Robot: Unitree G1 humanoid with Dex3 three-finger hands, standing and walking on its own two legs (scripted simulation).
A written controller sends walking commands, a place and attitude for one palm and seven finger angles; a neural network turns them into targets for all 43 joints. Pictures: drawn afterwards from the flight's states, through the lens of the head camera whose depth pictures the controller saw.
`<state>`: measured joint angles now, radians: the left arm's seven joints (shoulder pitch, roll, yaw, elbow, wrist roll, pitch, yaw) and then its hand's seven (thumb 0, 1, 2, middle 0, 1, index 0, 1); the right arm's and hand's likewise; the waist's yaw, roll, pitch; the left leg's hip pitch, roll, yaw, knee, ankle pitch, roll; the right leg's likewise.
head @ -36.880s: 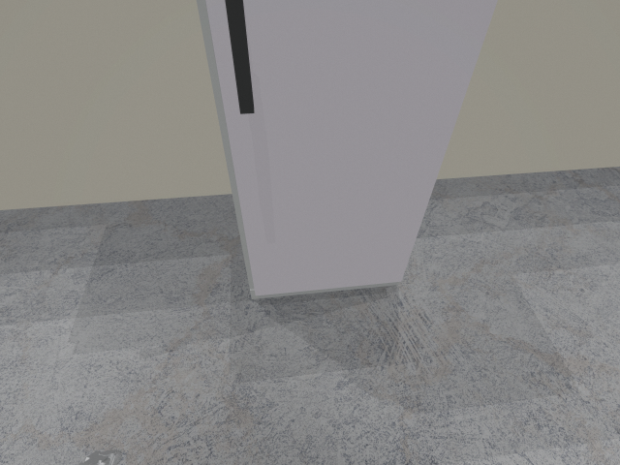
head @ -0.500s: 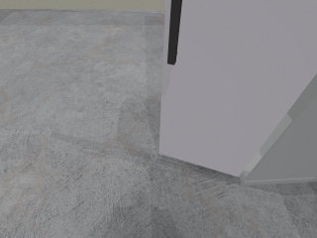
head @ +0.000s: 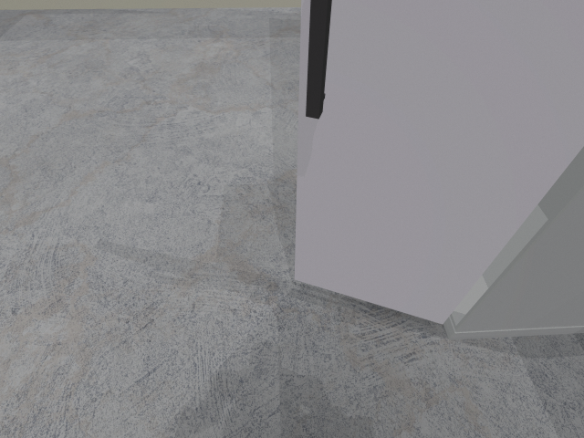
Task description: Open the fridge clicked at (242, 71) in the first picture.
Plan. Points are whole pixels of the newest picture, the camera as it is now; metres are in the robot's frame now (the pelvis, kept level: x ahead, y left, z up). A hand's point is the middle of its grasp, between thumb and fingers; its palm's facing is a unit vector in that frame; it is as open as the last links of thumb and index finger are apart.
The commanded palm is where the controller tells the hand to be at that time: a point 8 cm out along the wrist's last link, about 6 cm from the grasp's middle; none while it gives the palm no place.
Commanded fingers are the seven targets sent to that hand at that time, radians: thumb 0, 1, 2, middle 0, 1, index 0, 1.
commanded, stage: look to check the result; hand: left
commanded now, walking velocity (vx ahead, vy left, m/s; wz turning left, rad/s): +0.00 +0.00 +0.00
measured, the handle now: (324, 13) +0.70 -0.01 +0.25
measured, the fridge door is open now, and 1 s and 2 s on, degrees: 68 68 68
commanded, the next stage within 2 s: stand and wait in 0.24 s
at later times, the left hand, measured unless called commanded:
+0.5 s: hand out of the picture +0.10 +0.23 -0.16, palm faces -0.04 -0.95 -0.32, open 7.4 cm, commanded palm none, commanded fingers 0.00 0.90 0.90 -0.20 -0.30 -0.20 -0.30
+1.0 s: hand out of the picture +0.10 +0.22 -0.16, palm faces -0.04 -0.95 -0.32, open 7.4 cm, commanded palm none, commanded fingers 0.00 0.90 0.90 -0.20 -0.30 -0.20 -0.30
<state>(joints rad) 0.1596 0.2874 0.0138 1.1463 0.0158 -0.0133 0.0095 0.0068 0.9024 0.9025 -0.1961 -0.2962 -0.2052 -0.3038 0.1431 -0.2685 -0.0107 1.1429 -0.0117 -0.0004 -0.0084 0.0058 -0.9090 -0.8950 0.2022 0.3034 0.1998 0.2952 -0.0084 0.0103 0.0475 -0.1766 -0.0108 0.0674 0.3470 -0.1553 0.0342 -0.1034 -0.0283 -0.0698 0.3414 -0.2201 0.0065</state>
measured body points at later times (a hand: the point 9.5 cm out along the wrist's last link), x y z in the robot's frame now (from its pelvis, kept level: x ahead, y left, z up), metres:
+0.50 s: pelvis +0.02 -0.01 +0.00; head +0.04 -0.01 +0.45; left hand +0.10 +0.28 -0.13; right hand +0.09 -0.30 -0.14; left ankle +0.02 +0.09 -0.75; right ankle -0.02 -0.12 -0.75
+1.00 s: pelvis +0.03 -0.02 +0.00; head +0.05 -0.02 +0.45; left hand +0.10 +0.26 -0.14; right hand +0.09 -0.30 -0.14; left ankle +0.02 +0.09 -0.75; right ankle -0.02 -0.12 -0.75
